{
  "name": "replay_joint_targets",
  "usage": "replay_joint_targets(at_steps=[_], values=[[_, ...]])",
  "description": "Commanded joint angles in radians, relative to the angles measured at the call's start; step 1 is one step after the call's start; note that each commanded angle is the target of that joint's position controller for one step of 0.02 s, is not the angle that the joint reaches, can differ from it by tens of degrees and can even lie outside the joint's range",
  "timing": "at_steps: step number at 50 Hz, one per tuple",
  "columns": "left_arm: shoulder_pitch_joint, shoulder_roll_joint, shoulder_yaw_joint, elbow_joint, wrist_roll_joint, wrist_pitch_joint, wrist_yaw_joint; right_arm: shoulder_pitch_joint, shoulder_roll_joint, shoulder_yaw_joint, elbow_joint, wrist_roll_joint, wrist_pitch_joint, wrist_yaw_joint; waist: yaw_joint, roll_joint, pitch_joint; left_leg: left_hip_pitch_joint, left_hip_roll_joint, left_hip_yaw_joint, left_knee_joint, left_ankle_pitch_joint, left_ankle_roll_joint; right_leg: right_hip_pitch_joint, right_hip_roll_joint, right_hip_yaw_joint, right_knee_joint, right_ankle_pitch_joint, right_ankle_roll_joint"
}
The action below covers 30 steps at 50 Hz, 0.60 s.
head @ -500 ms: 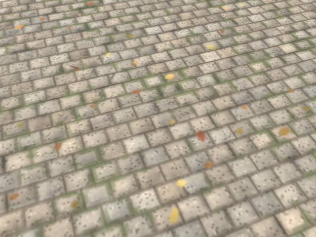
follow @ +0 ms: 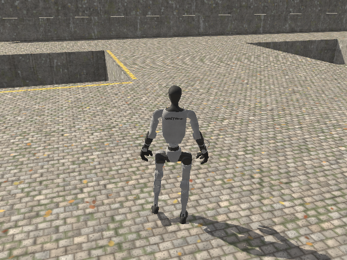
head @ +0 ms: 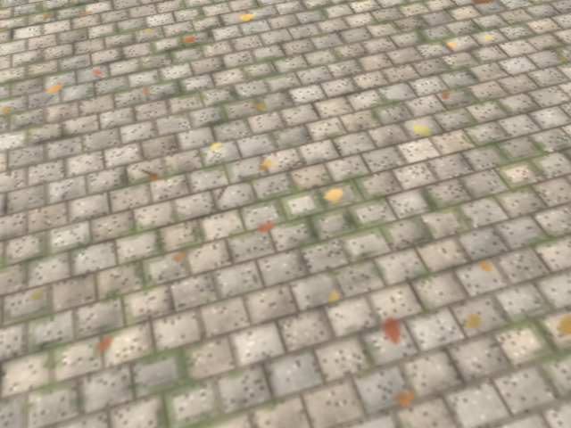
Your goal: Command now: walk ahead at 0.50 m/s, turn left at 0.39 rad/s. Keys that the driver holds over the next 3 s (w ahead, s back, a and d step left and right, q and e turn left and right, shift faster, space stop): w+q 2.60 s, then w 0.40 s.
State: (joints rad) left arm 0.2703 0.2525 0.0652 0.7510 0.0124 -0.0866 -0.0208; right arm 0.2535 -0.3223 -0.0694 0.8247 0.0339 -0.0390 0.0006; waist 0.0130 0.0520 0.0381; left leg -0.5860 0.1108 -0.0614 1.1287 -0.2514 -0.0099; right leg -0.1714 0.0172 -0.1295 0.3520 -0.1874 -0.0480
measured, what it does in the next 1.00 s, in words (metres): walks ahead, turning left: left foot, then right foot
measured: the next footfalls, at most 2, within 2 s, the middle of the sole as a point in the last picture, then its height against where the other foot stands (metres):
left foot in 0.32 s outside the picture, level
right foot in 0.80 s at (288, 357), level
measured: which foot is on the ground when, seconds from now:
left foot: up 0.00-0.30, down 0.32-0.80, up 0.82-1.00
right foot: down 0.00-0.30, up 0.32-0.78, down 0.80-1.00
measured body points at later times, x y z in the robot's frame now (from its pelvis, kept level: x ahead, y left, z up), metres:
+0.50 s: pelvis +0.27 +0.08 -0.01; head +0.31 +0.10 +0.44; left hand +0.35 +0.39 -0.11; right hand +0.44 -0.16 -0.11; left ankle +0.29 +0.15 -0.74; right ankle +0.31 -0.09 -0.66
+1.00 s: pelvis +0.55 +0.13 +0.00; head +0.58 +0.13 +0.45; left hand +0.48 +0.41 -0.11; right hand +0.82 -0.03 -0.11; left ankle +0.47 +0.24 -0.66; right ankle +0.62 +0.04 -0.74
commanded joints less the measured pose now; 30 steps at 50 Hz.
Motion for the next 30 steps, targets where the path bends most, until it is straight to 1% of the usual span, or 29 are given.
replay_joint_targets(at_steps=[1, 4, 6, 9, 10, 11, 12, 13, 14, 15, 16, 17, 18, 19, 20, 21, 22, 23, 25, 26, 27, 29, 30], values=[[-0.060, 0.109, 0.030, -0.042, 0.008, -0.034, 0.013, 0.028, -0.022, -0.009, -0.053, -0.004, 0.010, -0.003, -0.031, -0.120, 0.001, -0.086, 0.039, -0.057, -0.056, 0.125, -0.016, 0.026, -0.270, 0.129, -0.226, 0.233, -0.146], [-0.046, 0.136, 0.037, -0.020, 0.005, -0.028, 0.025, -0.053, -0.005, 0.001, -0.080, -0.010, 0.002, 0.015, -0.007, -0.106, 0.027, -0.083, 0.025, -0.023, -0.252, 0.272, -0.009, 0.051, -0.253, 0.036, -0.237, 0.246, -0.127], [-0.018, 0.160, 0.044, -0.004, -0.002, -0.021, 0.032, -0.129, 0.007, 0.010, -0.108, -0.014, -0.001, 0.031, 0.023, -0.087, 0.051, -0.081, 0.017, 0.021, -0.348, 0.313, 0.003, 0.081, -0.270, -0.001, -0.245, 0.248, -0.124], [0.026, 0.183, 0.054, 0.025, -0.018, -0.003, 0.036, -0.210, 0.003, 0.014, -0.153, -0.013, 0.000, 0.049, 0.050, -0.077, 0.079, -0.118, 0.010, 0.054, -0.441, 0.275, 0.035, 0.188, -0.302, -0.034, -0.214, 0.282, -0.112], [0.034, 0.190, 0.057, 0.033, -0.025, 0.006, 0.036, -0.226, -0.002, 0.013, -0.167, -0.014, 0.001, 0.055, 0.051, -0.080, 0.080, -0.125, 0.003, 0.069, -0.460, 0.242, 0.048, 0.226, -0.312, -0.044, -0.191, 0.319, -0.105], [0.035, 0.199, 0.060, 0.037, -0.029, 0.014, 0.037, -0.233, -0.009, 0.010, -0.179, -0.014, 0.002, 0.060, 0.045, -0.086, 0.074, -0.112, -0.011, 0.089, -0.475, 0.202, 0.064, 0.255, -0.318, -0.057, -0.158, 0.396, -0.096], [0.026, 0.213, 0.064, 0.037, -0.032, 0.022, 0.039, -0.222, -0.021, 0.003, -0.187, -0.014, 0.004, 0.064, 0.028, -0.099, 0.053, -0.068, -0.039, 0.118, -0.483, 0.155, 0.082, 0.274, -0.317, -0.073, -0.104, 0.549, -0.084], [0.019, 0.230, 0.068, 0.035, -0.036, 0.029, 0.042, -0.190, -0.039, -0.007, -0.189, -0.013, 0.007, 0.064, 0.004, -0.119, 0.014, -0.001, -0.077, 0.152, -0.477, 0.101, 0.103, 0.290, -0.314, -0.084, -0.025, 0.728, -0.072], [0.008, 0.242, 0.070, 0.032, -0.041, 0.039, 0.044, -0.107, -0.068, -0.024, -0.176, -0.011, 0.012, 0.062, -0.047, -0.131, -0.041, 0.111, -0.121, 0.180, -0.477, 0.057, 0.128, 0.284, -0.303, -0.097, 0.107, 0.866, -0.058], [-0.011, 0.240, 0.067, 0.028, -0.048, 0.044, 0.045, 0.038, -0.115, -0.053, -0.143, -0.008, 0.014, 0.053, -0.133, -0.115, -0.117, 0.323, -0.169, 0.189, -0.536, 0.096, 0.163, 0.212, -0.268, -0.122, 0.310, 0.874, -0.028], [0.005, 0.208, 0.052, 0.016, -0.031, 0.037, 0.048, 0.193, -0.196, -0.089, -0.106, -0.005, 0.025, 0.032, -0.196, -0.029, -0.204, 0.620, -0.112, 0.038, -0.572, 0.118, 0.213, -0.012, -0.222, -0.121, 0.605, 0.602, 0.022], [0.096, 0.049, 0.005, -0.038, 0.009, 0.013, 0.037, 0.153, -0.302, -0.102, -0.115, 0.000, 0.017, 0.024, -0.059, 0.238, -0.260, 0.908, 0.143, -0.544, -0.678, -0.045, 0.399, -0.463, -0.002, -0.032, 0.963, -0.355, 0.093], [0.010, 0.118, 0.007, -0.050, -0.026, -0.028, 0.024, 0.175, -0.231, -0.078, -0.153, -0.011, -0.003, 0.033, -0.126, 0.115, -0.401, 0.979, 0.222, -0.806, -0.833, -0.176, 0.449, -0.574, 0.025, 0.218, 1.075, -0.422, 0.077], [-0.088, 0.168, 0.020, -0.080, -0.062, -0.048, 0.016, 0.144, -0.169, -0.062, -0.144, -0.019, -0.019, 0.036, -0.140, 0.059, -0.266, 0.903, 0.201, -0.670, -0.858, -0.122, 0.391, -0.656, -0.028, 0.234, 1.052, -0.326, 0.049], [-0.106, 0.159, 0.015, -0.083, -0.052, -0.061, 0.021, 0.089, -0.140, -0.053, -0.148, -0.013, -0.028, 0.035, -0.099, -0.012, -0.175, 0.762, 0.156, -0.541, -0.849, -0.027, 0.353, -0.632, -0.074, 0.229, 0.964, -0.236, 0.032], [-0.105, 0.162, 0.020, -0.071, -0.023, -0.063, 0.029, 0.019, -0.107, -0.043, -0.160, -0.015, -0.029, 0.032, -0.056, -0.046, -0.121, 0.627, 0.117, -0.442, -0.849, 0.094, 0.325, -0.566, -0.106, 0.227, 0.872, -0.184, 0.035], [-0.086, 0.172, 0.027, -0.064, -0.011, -0.054, 0.029, -0.020, -0.079, -0.033, -0.179, -0.027, -0.031, 0.027, -0.022, -0.032, -0.107, 0.540, 0.088, -0.379, -0.866, 0.192, 0.315, -0.492, -0.126, 0.236, 0.823, -0.146, 0.039], [-0.074, 0.170, 0.030, -0.063, -0.006, -0.041, 0.027, -0.032, -0.078, -0.031, -0.189, -0.032, -0.031, 0.023, -0.005, -0.022, -0.101, 0.490, 0.075, -0.355, -0.885, 0.247, 0.316, -0.453, -0.129, 0.233, 0.787, -0.128, 0.050], [-0.077, 0.140, 0.023, -0.067, 0.003, -0.020, 0.027, -0.019, -0.097, -0.036, -0.185, -0.024, -0.034, 0.012, 0.003, -0.031, -0.082, 0.416, 0.056, -0.288, -0.901, 0.350, 0.320, -0.432, -0.123, 0.206, 0.698, -0.096, 0.082], [-0.105, 0.126, 0.018, -0.077, 0.005, -0.014, 0.029, -0.006, -0.113, -0.040, -0.180, -0.023, -0.034, 0.005, -0.002, -0.032, -0.067, 0.385, 0.040, -0.256, -0.907, 0.368, 0.314, -0.434, -0.114, 0.195, 0.635, -0.052, 0.098], [-0.145, 0.114, 0.012, -0.090, 0.005, -0.011, 0.029, 0.009, -0.125, -0.044, -0.175, -0.020, -0.032, -0.002, -0.014, -0.027, -0.050, 0.365, 0.022, -0.231, -0.909, 0.363, 0.301, -0.438, -0.104, 0.188, 0.557, 0.013, 0.111], [-0.223, 0.092, 0.001, -0.107, 0.003, -0.012, 0.024, 0.032, -0.130, -0.045, -0.167, -0.015, -0.025, -0.012, -0.045, 0.001, -0.036, 0.331, -0.023, -0.189, -0.900, 0.295, 0.260, -0.396, -0.072, 0.182, 0.387, 0.163, 0.121], [-0.258, 0.086, -0.003, -0.114, -0.001, -0.015, 0.020, 0.045, -0.131, -0.046, -0.163, -0.014, -0.021, -0.015, -0.061, 0.014, -0.033, 0.320, -0.035, -0.183, -0.894, 0.254, 0.245, -0.367, -0.054, 0.178, 0.315, 0.222, 0.123]])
